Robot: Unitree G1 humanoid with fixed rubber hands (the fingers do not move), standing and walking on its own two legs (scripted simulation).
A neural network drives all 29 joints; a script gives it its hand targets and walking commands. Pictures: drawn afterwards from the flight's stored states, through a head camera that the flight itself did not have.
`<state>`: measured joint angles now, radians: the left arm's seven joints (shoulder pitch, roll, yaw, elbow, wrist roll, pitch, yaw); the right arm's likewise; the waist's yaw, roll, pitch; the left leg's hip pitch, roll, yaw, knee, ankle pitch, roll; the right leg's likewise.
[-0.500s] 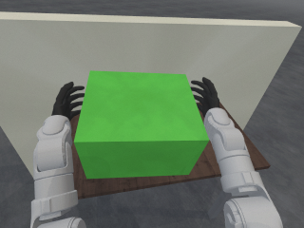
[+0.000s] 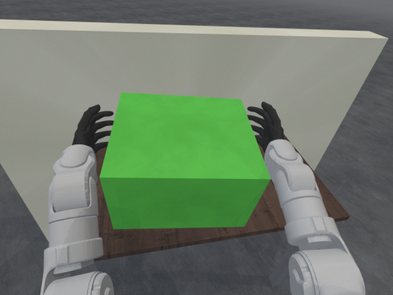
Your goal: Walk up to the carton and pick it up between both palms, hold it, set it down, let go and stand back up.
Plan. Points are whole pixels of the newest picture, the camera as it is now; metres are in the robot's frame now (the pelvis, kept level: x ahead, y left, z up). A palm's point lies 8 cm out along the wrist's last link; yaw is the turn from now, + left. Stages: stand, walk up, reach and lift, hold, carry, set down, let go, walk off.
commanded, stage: hold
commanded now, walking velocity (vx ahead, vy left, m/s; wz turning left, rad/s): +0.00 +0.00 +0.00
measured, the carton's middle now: (182, 159) +0.37 +0.01 +0.13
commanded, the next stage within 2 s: set down in 1.18 s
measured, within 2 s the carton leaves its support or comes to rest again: neither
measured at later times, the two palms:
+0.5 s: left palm (89, 149) +0.35 +0.18 +0.18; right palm (274, 142) +0.36 -0.18 +0.18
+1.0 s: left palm (85, 148) +0.35 +0.19 +0.18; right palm (270, 140) +0.36 -0.17 +0.19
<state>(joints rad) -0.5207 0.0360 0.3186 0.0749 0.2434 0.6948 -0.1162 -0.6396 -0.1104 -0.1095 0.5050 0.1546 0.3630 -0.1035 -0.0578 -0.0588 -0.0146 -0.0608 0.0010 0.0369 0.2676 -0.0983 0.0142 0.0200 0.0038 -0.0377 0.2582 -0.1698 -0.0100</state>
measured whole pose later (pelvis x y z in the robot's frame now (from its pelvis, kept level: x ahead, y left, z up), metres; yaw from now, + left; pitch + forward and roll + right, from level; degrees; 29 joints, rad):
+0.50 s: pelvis +0.01 +0.00 +0.00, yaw +0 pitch -7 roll +0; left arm -0.47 0.03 0.31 0.01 0.24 0.71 -0.12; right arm -0.60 -0.12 -0.08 0.43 0.19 0.39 -0.12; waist -0.07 -0.06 0.00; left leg -0.04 0.00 0.03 0.28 -0.11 0.01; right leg 0.05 0.01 -0.04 0.26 -0.18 -0.02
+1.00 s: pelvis +0.00 +0.00 +0.00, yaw +1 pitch -6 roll +0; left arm -0.50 0.05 0.32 0.05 0.24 0.69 -0.13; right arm -0.63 -0.10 -0.11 0.47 0.16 0.36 -0.12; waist -0.07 -0.07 0.00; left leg -0.06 0.00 0.02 0.28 -0.10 0.01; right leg 0.02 0.01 -0.05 0.26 -0.17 -0.01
